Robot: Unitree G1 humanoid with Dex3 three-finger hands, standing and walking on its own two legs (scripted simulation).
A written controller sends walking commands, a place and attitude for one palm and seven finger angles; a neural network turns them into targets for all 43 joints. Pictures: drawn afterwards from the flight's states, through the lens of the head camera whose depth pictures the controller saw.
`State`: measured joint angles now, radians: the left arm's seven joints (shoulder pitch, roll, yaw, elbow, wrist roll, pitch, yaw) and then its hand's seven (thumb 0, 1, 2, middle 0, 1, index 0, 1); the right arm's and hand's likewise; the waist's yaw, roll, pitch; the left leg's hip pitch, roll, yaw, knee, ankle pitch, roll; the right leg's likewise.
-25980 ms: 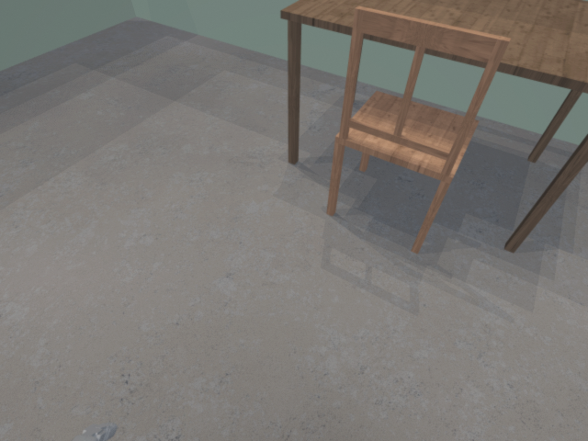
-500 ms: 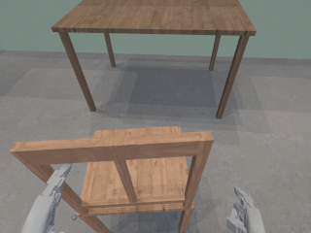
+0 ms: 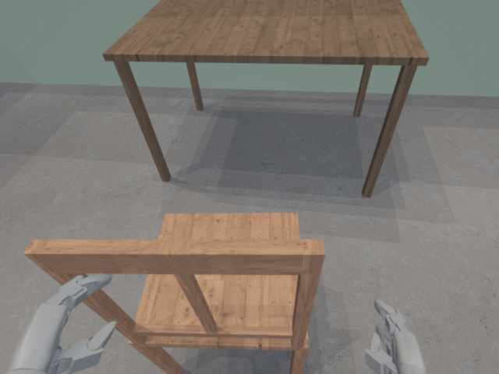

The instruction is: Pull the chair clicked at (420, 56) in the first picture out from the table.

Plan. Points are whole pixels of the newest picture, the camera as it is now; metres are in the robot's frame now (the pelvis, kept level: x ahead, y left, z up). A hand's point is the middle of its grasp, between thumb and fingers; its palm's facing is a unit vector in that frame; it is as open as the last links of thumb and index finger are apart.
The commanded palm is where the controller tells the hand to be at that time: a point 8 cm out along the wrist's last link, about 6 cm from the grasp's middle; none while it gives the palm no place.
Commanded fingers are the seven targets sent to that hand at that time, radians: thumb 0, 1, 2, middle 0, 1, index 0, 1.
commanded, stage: draw the hand back to the body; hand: left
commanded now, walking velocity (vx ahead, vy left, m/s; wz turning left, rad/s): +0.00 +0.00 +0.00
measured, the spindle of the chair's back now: (199, 304) +0.25 +0.15 -0.09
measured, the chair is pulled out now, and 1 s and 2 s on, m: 0.68 0.68 0.68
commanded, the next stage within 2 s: step back with the hand held close in 0.44 s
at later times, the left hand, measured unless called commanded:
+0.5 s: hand (63, 326) +0.14 +0.25 +0.10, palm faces +0.30 -0.75 -0.59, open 5.9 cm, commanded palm +0.12 +0.30 +0.18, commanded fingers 0.00 0.90 0.90 -0.20 -0.30 -0.20 -0.30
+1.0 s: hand (5, 305) +0.14 +0.29 +0.16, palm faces +0.37 -0.74 -0.56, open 7.4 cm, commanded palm +0.08 +0.32 +0.18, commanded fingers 0.00 0.90 0.90 -0.20 -0.30 -0.20 -0.30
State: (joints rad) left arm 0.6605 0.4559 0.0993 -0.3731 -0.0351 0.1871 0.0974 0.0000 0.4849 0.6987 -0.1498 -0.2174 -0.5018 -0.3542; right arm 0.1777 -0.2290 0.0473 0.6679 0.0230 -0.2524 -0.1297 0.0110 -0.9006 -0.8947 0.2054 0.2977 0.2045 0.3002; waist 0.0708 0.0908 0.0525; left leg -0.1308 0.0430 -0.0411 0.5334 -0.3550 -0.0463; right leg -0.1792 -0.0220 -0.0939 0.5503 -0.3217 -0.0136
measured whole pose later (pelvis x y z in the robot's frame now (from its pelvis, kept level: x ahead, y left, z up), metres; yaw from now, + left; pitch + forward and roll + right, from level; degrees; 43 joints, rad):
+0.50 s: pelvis -0.01 -0.01 +0.00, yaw +1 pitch -4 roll +0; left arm 0.61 0.45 0.20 -0.44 -0.04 0.14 0.13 0.01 0.89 0.90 -0.21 -0.30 -0.53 -0.44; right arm 0.18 -0.24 0.04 0.71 0.03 -0.26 -0.11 0.01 -0.90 -0.89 0.20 0.30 0.20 0.30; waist 0.11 0.11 0.07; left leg -0.11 0.04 -0.06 0.51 -0.33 -0.06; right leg -0.16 -0.03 -0.11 0.55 -0.32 -0.02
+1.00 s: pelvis -0.06 +0.02 +0.00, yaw -1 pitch +0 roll +0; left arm 0.59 0.45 0.42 -0.50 -0.03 -0.14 0.15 0.01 0.88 0.90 -0.22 -0.31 -0.22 -0.31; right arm 0.22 -0.23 -0.03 0.62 0.03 -0.06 -0.11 0.01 -0.90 -0.90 0.20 0.30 0.20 0.30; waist 0.01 0.01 0.06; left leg -0.26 0.01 0.00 0.49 -0.23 -0.01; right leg -0.30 -0.06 -0.06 0.48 -0.17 0.02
